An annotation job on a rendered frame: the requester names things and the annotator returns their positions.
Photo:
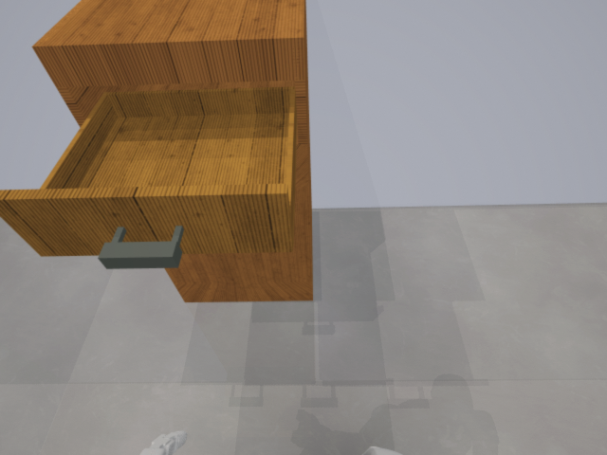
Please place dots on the drawer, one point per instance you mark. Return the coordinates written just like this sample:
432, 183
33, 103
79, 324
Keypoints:
219, 162

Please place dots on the handle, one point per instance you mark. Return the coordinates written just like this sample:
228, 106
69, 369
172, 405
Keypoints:
119, 254

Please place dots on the robot left hand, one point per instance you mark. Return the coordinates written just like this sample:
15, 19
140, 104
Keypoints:
166, 444

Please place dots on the cabinet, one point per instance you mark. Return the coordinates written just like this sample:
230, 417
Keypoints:
158, 45

